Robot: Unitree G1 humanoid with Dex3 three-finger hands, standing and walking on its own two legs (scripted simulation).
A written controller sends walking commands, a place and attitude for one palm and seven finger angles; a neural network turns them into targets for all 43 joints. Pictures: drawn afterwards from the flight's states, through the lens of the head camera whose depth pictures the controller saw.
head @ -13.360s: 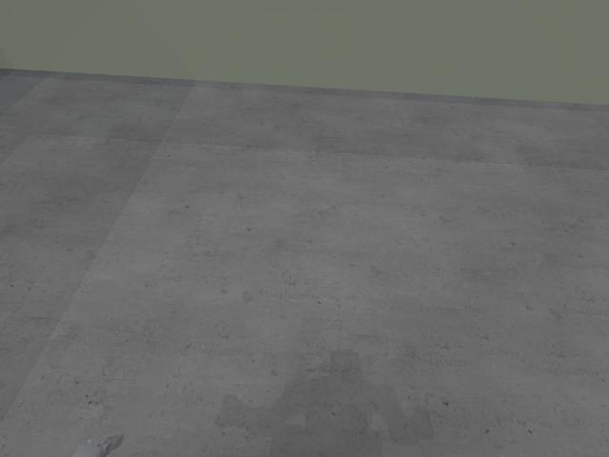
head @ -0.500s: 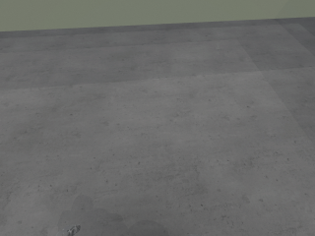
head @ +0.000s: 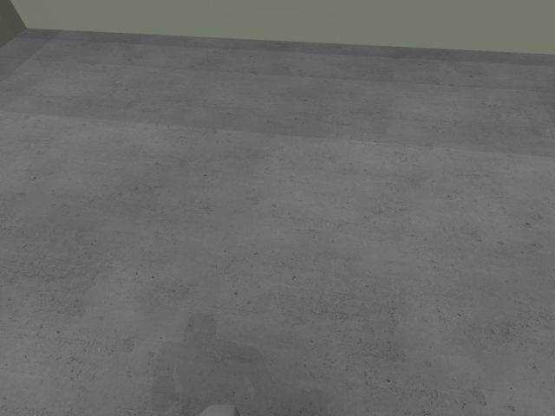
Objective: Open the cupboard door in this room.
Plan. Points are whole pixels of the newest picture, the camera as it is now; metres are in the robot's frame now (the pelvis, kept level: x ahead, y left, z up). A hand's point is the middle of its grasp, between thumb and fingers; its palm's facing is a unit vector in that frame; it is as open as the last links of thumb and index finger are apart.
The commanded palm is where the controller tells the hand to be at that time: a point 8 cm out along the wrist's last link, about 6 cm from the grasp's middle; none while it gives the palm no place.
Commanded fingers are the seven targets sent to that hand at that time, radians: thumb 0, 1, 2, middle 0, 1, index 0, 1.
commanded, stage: turn or walk to find it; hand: left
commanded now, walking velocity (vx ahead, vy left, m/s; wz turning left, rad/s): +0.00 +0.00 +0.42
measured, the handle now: out of the picture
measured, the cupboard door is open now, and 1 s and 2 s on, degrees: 0 0 0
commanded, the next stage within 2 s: none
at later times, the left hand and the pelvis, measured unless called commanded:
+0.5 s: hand out of the picture +0.02 +0.25 -0.16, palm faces +0.21 -0.94 -0.27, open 7.4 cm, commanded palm none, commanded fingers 0.00 0.90 0.90 -0.20 -0.30 -0.20 -0.30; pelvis -0.02 +0.02 +0.00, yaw +11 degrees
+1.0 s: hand out of the picture -0.08 +0.16 -0.16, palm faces +0.44 -0.86 -0.26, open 7.3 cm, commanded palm none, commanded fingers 0.00 0.90 0.90 -0.20 -0.30 -0.20 -0.30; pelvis -0.04 -0.04 +0.00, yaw +25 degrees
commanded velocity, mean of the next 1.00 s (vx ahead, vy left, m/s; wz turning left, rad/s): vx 0.00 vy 0.00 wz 0.42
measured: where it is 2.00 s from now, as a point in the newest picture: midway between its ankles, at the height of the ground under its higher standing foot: outside the picture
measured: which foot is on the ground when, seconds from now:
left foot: up 0.00-0.10, down 0.12-0.62, up 0.64-1.00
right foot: down 0.00-0.12, up 0.14-0.58, down 0.60-1.00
